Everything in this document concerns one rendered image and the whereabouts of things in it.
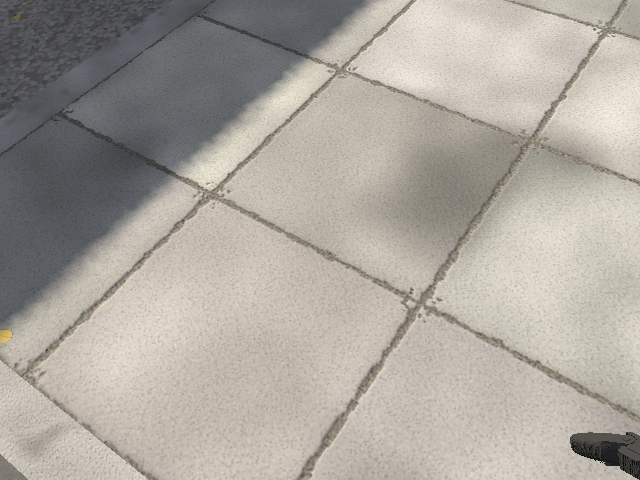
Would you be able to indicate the right robot hand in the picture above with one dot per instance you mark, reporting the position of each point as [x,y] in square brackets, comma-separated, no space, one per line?
[613,449]

